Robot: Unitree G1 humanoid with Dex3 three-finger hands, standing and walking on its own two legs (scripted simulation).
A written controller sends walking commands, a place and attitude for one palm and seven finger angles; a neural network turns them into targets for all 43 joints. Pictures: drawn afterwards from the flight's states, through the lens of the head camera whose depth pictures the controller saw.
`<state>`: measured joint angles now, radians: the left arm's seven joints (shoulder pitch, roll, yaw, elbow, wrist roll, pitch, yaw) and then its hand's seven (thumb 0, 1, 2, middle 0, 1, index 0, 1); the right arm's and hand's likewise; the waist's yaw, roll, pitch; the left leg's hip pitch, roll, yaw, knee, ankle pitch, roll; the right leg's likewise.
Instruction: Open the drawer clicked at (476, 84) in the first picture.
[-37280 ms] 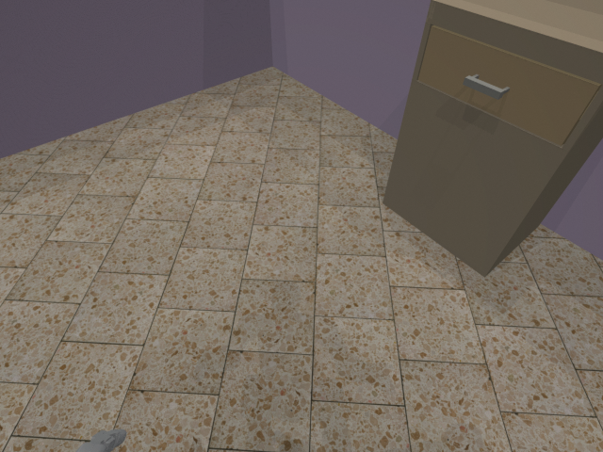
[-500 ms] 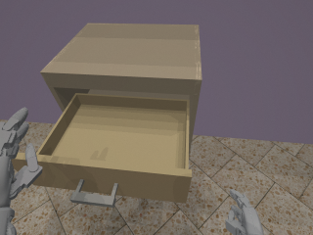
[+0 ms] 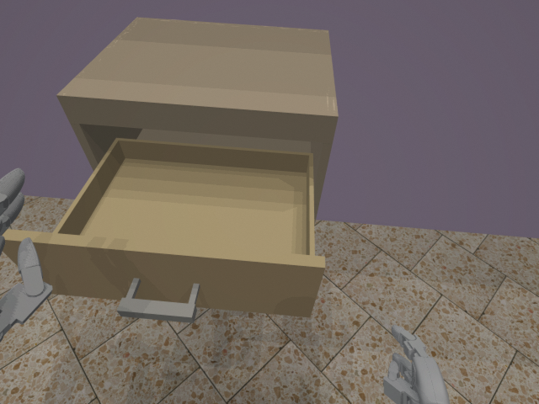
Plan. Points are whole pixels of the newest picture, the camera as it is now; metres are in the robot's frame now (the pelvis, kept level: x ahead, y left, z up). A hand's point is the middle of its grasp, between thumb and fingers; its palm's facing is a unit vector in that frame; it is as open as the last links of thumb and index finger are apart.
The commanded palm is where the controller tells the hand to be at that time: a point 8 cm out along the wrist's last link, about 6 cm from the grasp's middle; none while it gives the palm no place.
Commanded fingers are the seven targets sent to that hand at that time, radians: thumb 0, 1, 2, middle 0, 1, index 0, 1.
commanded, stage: step back with the hand held close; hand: left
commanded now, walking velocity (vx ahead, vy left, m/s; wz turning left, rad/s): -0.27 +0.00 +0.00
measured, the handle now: (161, 298) +0.28 +0.20 -0.03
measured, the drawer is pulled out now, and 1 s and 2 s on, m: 0.30 0.30 0.30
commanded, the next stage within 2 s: stop stepping back and stand still in 0.82 s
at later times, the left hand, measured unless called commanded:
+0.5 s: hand (34, 338) +0.14 +0.23 +0.17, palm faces +0.37 -0.82 -0.44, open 7.4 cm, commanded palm +0.07 +0.28 +0.19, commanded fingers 0.00 0.90 0.90 -0.20 -0.30 -0.20 -0.30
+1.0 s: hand out of the picture +0.05 +0.18 +0.18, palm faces +0.22 -0.85 -0.48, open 7.4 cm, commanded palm -0.01 +0.24 +0.19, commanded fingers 0.00 0.90 0.90 -0.20 -0.30 -0.20 -0.30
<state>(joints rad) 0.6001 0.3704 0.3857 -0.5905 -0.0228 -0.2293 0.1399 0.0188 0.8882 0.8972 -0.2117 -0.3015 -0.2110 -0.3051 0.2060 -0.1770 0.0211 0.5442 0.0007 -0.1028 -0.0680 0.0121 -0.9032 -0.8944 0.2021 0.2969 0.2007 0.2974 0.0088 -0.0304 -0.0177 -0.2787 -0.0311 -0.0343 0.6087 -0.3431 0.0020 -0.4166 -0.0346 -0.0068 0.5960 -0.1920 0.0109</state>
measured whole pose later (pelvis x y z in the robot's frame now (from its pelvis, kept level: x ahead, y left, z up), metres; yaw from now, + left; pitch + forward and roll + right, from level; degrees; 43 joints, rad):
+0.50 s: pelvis -0.05 +0.00 +0.00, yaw +2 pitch +3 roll +0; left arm 0.59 0.37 0.36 -0.61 -0.03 -0.25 0.15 0.02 0.89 0.90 -0.21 -0.30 -0.21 -0.31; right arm 0.20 -0.22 -0.02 0.61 0.00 -0.11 -0.06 0.01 -0.90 -0.89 0.20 0.30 0.20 0.30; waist -0.03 -0.01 0.00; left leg -0.44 -0.01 -0.04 0.67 -0.34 0.00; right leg -0.46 -0.01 0.00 0.59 -0.17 0.00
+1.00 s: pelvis -0.16 -0.04 +0.01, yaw -2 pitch +4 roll +2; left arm 0.65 0.41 0.37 -0.64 -0.05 -0.25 0.09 0.02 0.89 0.90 -0.21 -0.30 -0.21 -0.31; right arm 0.16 -0.18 0.03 0.61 0.02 -0.09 -0.03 0.01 -0.90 -0.89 0.21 0.30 0.20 0.30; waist -0.01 -0.06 0.00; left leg -0.58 -0.02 0.00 1.05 -0.42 -0.04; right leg -0.28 -0.01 -0.02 0.51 -0.30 -0.04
